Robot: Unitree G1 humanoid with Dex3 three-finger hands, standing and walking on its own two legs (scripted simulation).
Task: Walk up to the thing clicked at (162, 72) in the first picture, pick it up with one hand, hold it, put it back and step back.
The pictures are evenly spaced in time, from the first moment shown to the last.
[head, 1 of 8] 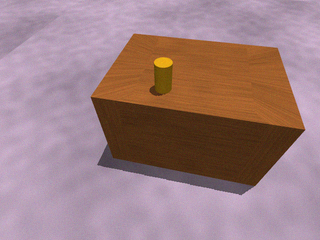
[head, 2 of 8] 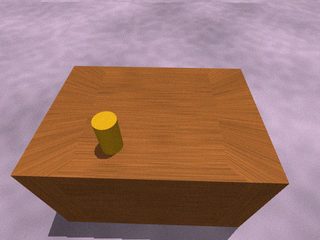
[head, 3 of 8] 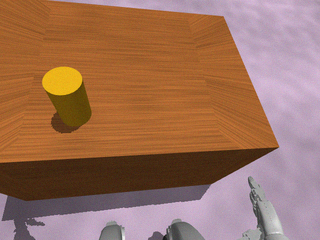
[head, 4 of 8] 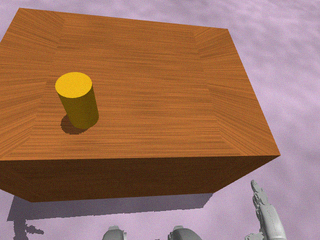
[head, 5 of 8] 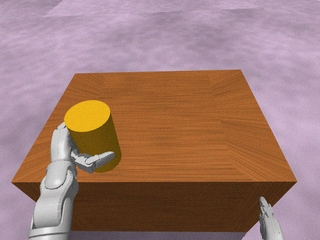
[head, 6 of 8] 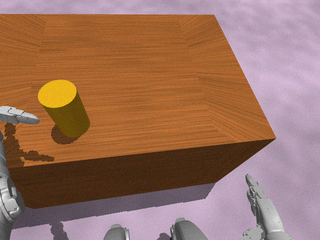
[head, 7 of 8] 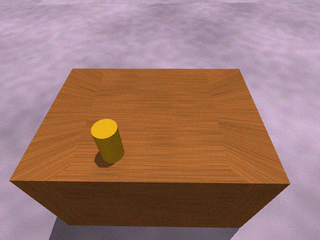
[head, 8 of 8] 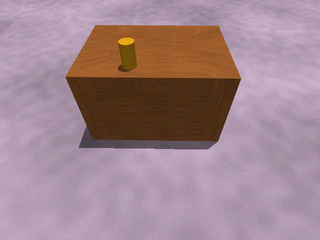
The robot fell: no
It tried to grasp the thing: yes
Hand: left
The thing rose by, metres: 0.23
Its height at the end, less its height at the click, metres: +0.00
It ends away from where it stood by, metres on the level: 0.03
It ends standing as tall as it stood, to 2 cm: yes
